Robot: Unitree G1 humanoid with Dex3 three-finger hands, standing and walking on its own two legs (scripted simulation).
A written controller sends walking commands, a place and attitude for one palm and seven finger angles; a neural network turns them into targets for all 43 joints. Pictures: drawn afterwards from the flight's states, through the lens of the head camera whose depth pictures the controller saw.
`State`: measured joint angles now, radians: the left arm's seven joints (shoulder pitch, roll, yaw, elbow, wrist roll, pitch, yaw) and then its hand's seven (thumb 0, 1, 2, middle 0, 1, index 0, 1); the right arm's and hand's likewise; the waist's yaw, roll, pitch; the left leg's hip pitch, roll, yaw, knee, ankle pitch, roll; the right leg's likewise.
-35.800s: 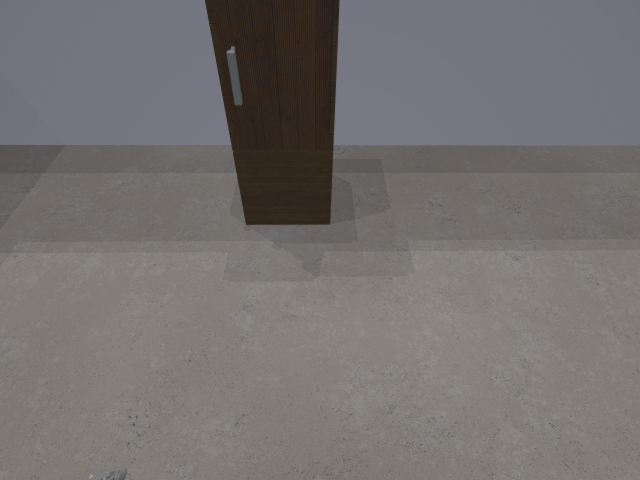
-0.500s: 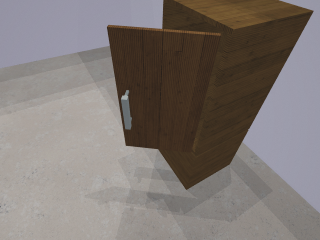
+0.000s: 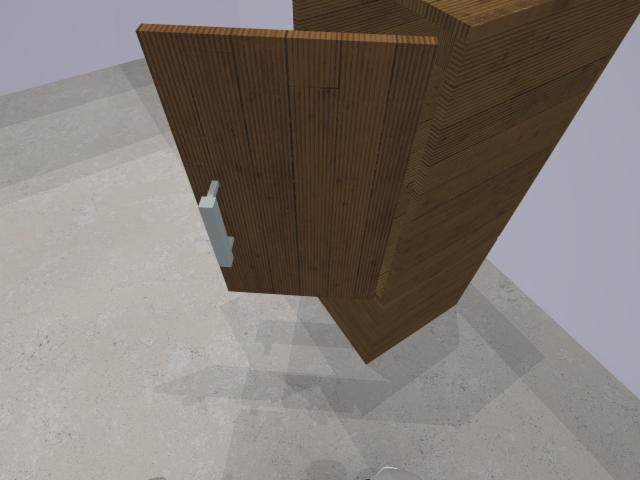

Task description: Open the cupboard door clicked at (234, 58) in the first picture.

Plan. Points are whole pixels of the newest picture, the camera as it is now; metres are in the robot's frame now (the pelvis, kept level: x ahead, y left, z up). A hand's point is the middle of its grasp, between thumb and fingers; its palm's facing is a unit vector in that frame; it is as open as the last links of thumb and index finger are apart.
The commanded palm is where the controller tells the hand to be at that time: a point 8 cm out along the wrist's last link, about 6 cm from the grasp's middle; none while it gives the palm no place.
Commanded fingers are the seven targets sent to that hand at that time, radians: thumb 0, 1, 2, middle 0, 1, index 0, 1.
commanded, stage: come to a stop and stand still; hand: left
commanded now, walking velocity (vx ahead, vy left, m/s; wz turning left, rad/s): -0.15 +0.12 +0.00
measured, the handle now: (220, 225) +0.50 +0.19 -0.05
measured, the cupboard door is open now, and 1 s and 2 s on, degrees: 54 54 54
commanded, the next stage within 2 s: look again from close up in 1.02 s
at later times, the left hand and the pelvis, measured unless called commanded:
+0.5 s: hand out of the picture -0.02 +0.23 -0.16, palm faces +0.06 -0.98 -0.21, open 7.4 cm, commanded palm none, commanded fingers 0.00 0.90 0.90 -0.20 -0.30 -0.20 -0.30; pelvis -0.03 +0.04 +0.01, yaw -1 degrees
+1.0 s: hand out of the picture -0.08 +0.19 -0.16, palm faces +0.02 -0.99 -0.14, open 7.4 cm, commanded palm none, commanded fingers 0.00 0.90 0.90 -0.20 -0.30 -0.20 -0.30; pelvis -0.06 +0.04 +0.02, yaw -1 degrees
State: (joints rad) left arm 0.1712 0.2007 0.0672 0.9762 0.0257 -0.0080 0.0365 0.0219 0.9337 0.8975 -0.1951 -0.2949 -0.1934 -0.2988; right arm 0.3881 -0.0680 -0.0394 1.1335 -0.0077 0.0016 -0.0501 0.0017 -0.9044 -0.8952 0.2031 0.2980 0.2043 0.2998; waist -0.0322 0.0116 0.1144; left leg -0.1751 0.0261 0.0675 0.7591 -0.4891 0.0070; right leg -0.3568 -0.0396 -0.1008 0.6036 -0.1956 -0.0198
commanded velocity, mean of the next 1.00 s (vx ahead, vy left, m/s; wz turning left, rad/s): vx -0.01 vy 0.01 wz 0.00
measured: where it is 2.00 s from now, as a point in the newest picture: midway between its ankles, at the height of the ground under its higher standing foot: outside the picture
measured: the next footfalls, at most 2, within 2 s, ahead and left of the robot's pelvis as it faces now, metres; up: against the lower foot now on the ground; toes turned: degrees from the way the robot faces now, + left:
left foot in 0.24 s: +0.02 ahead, +0.14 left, +0.00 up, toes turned +2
right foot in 0.50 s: -0.01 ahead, -0.09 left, +0.00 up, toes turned -2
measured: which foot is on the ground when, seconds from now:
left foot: up 0.00-0.22, down 0.24-1.00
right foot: down 0.00-0.26, up 0.28-0.48, down 0.50-1.00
